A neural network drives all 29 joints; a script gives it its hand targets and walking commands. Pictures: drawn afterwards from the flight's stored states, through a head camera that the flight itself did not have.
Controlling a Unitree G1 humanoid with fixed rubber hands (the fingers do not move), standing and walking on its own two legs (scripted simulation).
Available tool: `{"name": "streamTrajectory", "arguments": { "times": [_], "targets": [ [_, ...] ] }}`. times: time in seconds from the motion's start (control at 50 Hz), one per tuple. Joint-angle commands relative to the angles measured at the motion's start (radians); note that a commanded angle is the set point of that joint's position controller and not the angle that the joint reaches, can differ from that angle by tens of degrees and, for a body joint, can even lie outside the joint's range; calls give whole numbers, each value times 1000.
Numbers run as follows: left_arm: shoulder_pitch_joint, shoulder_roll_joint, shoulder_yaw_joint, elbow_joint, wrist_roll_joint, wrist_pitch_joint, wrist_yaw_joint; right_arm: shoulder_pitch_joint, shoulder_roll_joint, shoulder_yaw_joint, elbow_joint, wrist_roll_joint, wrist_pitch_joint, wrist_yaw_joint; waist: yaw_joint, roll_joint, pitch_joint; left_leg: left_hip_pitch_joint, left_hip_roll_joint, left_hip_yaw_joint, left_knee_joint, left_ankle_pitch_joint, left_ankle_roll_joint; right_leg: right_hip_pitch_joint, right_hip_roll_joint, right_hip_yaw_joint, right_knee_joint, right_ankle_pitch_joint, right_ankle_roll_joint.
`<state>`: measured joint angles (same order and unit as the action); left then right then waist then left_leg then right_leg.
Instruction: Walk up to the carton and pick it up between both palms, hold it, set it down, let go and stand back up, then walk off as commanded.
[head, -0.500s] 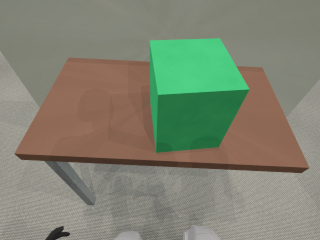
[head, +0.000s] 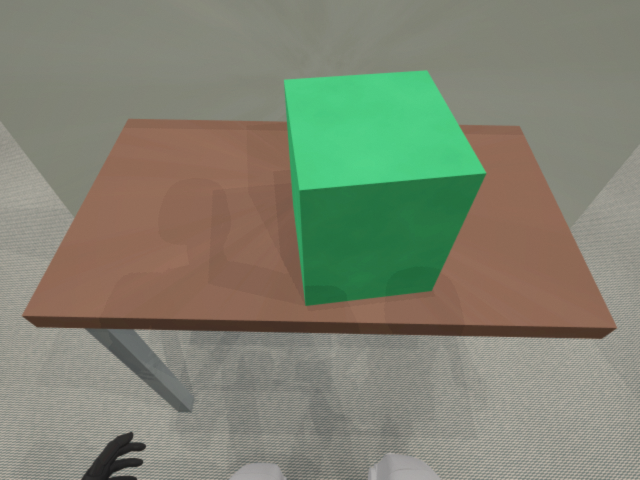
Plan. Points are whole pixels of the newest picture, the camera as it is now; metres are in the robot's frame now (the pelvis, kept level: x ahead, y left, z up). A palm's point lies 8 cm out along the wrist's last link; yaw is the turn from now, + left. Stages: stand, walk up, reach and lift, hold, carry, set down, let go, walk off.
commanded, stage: walk up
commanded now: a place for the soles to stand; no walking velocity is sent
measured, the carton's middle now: (363, 193) +0.47 -0.04 +0.06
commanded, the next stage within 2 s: none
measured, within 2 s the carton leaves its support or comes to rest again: neither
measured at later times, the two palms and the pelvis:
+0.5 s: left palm out of the picture +0.12 +0.21 -0.11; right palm out of the picture +0.05 -0.41 -0.11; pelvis +0.01 -0.09 -0.01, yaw -1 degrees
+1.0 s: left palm (257, 464) +0.14 +0.10 -0.08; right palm out of the picture +0.03 -0.54 -0.12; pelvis +0.02 -0.20 -0.01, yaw -1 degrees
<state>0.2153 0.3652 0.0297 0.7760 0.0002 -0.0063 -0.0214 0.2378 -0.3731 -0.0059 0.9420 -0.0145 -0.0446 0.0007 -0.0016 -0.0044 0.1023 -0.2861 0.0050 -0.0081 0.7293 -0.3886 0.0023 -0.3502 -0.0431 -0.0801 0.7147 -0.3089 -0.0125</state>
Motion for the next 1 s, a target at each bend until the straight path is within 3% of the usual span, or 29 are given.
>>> {"name": "streamTrajectory", "arguments": {
  "times": [0.0,0.1,0.12,0.16,0.18,0.24,0.28,0.3,0.34,0.36,0.38,0.42,0.44,0.46,0.5,0.58,0.64,0.66,0.68,0.72,0.78,0.8,0.82,0.84,0.9,0.92,0.94,0.96,0.98],
  "targets": [
    [-115,216,53,26,4,-24,8,-51,-238,-49,-46,11,-37,-22,16,-28,-140,-96,124,-208,-244,156,80,180,-93,131,-162,66,-53],
    [-97,223,56,18,6,-25,14,-58,-213,-46,-52,6,-30,-27,12,15,-152,-44,91,-188,-231,168,70,131,-110,147,-155,115,-65],
    [-107,278,95,-51,46,6,-6,98,-345,-97,-12,-4,-47,-54,-21,-89,-126,-11,160,-275,-264,107,113,56,-48,109,13,77,-65],
    [-129,203,94,-107,38,38,-13,196,-426,-137,-20,-20,-58,-79,-55,126,-44,152,349,-593,-336,189,253,-312,13,113,203,-267,-34],
    [-183,252,106,-107,62,43,-15,177,-448,-153,-29,-18,-61,-87,-85,33,7,137,412,-668,-368,148,293,-379,-27,174,307,-281,-28],
    [-116,269,108,-104,55,45,-25,160,-425,-159,-58,-23,-63,-96,-52,-17,-24,103,366,-527,-310,170,274,-317,-61,181,321,-231,-28],
    [-74,254,129,-105,49,43,-32,109,-388,-144,-72,-29,-65,-90,-15,71,-52,112,317,-474,-288,206,259,-298,-48,164,309,-194,-25],
    [-93,256,125,-105,55,42,-28,129,-376,-152,-73,-26,-69,-92,-42,-2,-51,153,326,-475,-252,310,251,-318,-59,160,260,-206,-16],
    [-97,254,140,-111,43,30,-25,136,-395,-165,-64,-26,-60,-78,-48,140,-37,147,291,-418,-245,218,232,-267,-42,146,212,-280,-9],
    [-94,273,143,-106,42,22,-33,151,-386,-158,-72,-21,-56,-73,-69,103,-43,137,265,-417,-263,111,235,-228,-21,109,176,-292,-3],
    [-49,253,143,-82,36,14,-34,112,-396,-160,-87,-29,-47,-68,-24,213,-58,99,265,-386,-239,65,226,-176,-16,109,116,-262,-16],
    [123,255,146,-16,34,-18,-13,-39,-271,-116,-109,-8,-41,-64,107,33,-91,-184,127,-126,45,282,95,250,-18,132,-220,-81,-53],
    [254,319,165,30,51,-31,-5,-69,-156,-80,-149,3,-45,-63,165,-244,-114,-369,-25,-36,392,98,29,368,-173,408,-366,-24,-77],
    [214,387,175,-2,39,-35,5,-13,-168,-78,-125,8,-32,-69,114,-279,-89,-493,-89,-73,453,-186,9,375,-301,602,-421,51,-66],
    [129,376,171,-36,28,-23,14,23,-245,-99,-98,8,-10,-70,88,-116,-96,-442,-66,-143,509,-157,17,287,-358,584,-510,-120,-22],
    [40,296,143,-37,-3,-43,44,144,-238,-103,-49,28,18,-61,5,-193,33,-268,-72,-164,471,-13,8,175,-167,238,-433,610,350],
    [-3,226,130,-52,-13,-39,53,250,-222,-101,-38,24,37,-53,-33,-374,8,-164,-129,-65,327,-18,-31,266,-27,29,-397,1073,383],
    [9,244,138,-53,-12,-34,64,203,-253,-111,-36,15,48,-53,10,-279,-24,-162,-128,-82,303,-15,-32,338,-36,64,-356,975,341],
    [-32,254,150,-82,2,-22,69,265,-254,-124,-21,16,52,-55,-49,-240,-71,-175,-152,-16,231,-82,-17,440,-37,56,-332,1048,370],
    [-23,225,150,-85,-7,-2,73,301,-228,-112,-5,24,48,-57,-53,-180,-158,-116,-122,52,-51,-9,-22,574,-66,32,-286,1080,358],
    [-264,247,148,-163,-11,17,76,534,-275,-167,15,16,31,-68,-285,-20,-198,299,17,32,-653,280,166,253,103,-45,394,1267,402],
    [-250,191,134,-166,-33,3,85,423,-221,-165,-3,-5,37,-85,-268,312,-208,504,139,-256,-605,494,262,-113,123,62,723,428,262],
    [-98,124,98,-127,-26,0,92,143,-195,-139,-84,-23,39,-90,-101,316,-187,515,203,-414,-349,675,329,-321,99,183,674,-358,122],
    [59,172,97,-63,-16,-6,100,-34,-184,-123,-170,-46,58,-76,22,215,-139,151,238,-412,-239,552,329,-143,-27,336,607,-437,10],
    [382,272,133,96,-40,-9,92,-454,-285,-113,-293,-63,76,-38,259,354,25,-738,281,-354,-159,119,215,485,-165,529,168,-401,-140],
    [386,285,141,121,-31,-19,98,-433,-251,-108,-296,-55,75,-26,243,210,75,-727,135,-284,-32,133,139,437,-150,379,9,-145,-90],
    [332,315,155,115,-18,-25,111,-280,-211,-98,-267,-50,78,-21,203,42,90,-528,-24,-206,134,10,70,315,-171,399,-262,1,-9],
    [233,360,161,84,16,-39,128,-101,-203,-109,-226,-52,90,-10,93,-144,74,-450,-122,-171,292,-97,61,200,-220,515,-352,-11,5],
    [200,379,164,41,27,-46,148,1,-205,-121,-213,-71,103,9,43,-99,52,-400,-112,-214,371,-116,34,85,-325,676,-362,66,-43]
  ]
}}
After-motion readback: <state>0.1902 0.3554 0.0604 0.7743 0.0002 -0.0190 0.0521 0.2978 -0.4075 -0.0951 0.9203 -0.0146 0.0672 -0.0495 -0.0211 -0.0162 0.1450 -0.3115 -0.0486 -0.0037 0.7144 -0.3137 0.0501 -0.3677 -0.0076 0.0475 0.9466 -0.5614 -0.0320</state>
